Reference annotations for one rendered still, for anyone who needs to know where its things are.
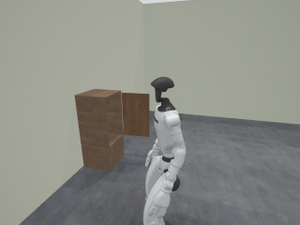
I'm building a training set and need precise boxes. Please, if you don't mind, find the robot right forearm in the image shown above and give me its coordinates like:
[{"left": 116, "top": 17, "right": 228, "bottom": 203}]
[{"left": 152, "top": 138, "right": 160, "bottom": 153}]

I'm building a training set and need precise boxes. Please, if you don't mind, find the left robot upper arm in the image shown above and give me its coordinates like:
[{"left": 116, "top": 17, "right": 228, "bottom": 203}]
[{"left": 164, "top": 112, "right": 187, "bottom": 156}]

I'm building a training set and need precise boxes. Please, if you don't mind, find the humanoid robot head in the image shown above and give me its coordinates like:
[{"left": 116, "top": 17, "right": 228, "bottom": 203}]
[{"left": 151, "top": 77, "right": 176, "bottom": 113}]

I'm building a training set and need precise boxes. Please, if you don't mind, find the right robot hand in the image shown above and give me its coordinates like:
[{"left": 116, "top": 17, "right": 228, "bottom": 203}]
[{"left": 145, "top": 150, "right": 158, "bottom": 167}]

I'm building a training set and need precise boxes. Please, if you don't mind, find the humanoid robot torso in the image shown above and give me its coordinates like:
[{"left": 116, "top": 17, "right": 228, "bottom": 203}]
[{"left": 154, "top": 107, "right": 180, "bottom": 173}]

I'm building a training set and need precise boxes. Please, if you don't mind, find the cupboard door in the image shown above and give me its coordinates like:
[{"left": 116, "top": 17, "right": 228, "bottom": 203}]
[{"left": 121, "top": 93, "right": 150, "bottom": 137}]

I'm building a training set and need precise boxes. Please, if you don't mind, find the left robot hand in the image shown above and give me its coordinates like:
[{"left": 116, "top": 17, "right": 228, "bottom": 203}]
[{"left": 148, "top": 190, "right": 171, "bottom": 218}]

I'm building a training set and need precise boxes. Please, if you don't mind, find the robot left forearm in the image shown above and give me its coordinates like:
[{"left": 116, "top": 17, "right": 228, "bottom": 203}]
[{"left": 161, "top": 149, "right": 186, "bottom": 194}]

